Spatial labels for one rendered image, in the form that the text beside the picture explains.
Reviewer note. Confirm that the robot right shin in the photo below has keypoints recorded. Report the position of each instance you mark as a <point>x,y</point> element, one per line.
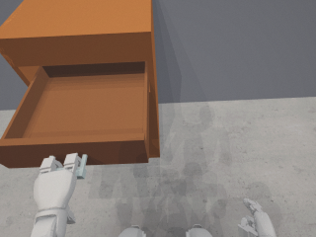
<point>197,226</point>

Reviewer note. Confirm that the cabinet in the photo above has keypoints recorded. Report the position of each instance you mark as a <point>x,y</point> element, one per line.
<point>63,32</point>

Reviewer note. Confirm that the robot left thigh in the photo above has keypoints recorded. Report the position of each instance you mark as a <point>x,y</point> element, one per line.
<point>132,232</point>

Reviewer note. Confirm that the left robot hand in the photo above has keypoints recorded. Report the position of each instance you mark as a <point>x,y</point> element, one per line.
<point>54,189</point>

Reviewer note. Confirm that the right robot hand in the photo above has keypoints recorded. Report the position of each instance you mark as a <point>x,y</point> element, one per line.
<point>258,226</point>

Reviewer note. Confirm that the robot left forearm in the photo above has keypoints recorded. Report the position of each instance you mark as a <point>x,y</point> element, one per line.
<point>50,222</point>

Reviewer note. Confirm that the handle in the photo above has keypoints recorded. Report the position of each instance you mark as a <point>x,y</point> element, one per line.
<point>80,171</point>

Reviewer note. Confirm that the drawer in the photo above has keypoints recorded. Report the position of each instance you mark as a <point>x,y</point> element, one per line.
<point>96,109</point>

